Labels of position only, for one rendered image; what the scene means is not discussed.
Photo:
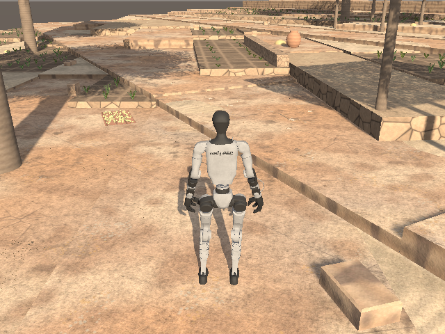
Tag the right robot thigh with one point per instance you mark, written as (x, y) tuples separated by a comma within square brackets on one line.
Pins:
[(238, 209)]

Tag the robot right hand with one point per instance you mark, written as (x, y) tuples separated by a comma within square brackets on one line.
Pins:
[(259, 202)]

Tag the robot right upper arm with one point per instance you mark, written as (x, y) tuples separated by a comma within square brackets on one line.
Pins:
[(244, 148)]

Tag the left robot forearm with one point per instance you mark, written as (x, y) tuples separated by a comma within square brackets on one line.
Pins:
[(191, 186)]

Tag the right robot forearm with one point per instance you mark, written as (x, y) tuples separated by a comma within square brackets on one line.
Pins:
[(254, 186)]

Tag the robot left hand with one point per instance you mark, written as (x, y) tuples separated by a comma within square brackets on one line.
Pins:
[(189, 202)]

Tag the robot left upper arm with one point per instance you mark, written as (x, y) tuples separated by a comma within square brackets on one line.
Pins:
[(199, 148)]

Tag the left robot foot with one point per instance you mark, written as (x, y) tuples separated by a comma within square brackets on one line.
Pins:
[(203, 278)]

